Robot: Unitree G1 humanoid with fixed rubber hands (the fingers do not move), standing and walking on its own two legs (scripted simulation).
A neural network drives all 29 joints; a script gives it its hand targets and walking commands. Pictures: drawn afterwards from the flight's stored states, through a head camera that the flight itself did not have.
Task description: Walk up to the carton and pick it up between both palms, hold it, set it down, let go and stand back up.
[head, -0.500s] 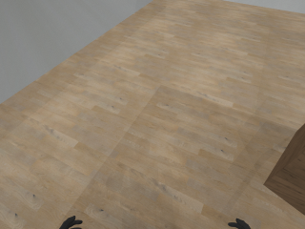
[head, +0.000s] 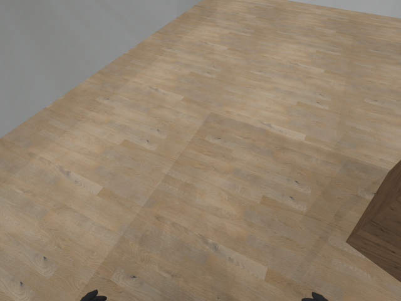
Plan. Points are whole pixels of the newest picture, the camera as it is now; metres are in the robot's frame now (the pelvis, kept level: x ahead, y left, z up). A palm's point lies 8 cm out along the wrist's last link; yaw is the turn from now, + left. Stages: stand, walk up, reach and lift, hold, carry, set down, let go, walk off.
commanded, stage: stand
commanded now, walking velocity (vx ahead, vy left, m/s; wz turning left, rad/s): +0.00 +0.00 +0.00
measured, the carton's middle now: out of the picture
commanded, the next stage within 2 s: walk up in 0.60 s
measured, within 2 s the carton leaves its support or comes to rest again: neither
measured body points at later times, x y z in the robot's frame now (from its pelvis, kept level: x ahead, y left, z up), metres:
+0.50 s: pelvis +0.00 +0.00 +0.00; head +0.01 +0.00 +0.45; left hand +0.10 +0.25 -0.11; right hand +0.09 -0.25 -0.11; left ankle +0.01 +0.13 -0.73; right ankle +0.01 -0.12 -0.73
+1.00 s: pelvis -0.01 -0.03 +0.01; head +0.02 -0.03 +0.45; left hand +0.12 +0.24 -0.11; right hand +0.03 -0.32 -0.10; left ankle +0.01 +0.12 -0.73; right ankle +0.01 -0.20 -0.67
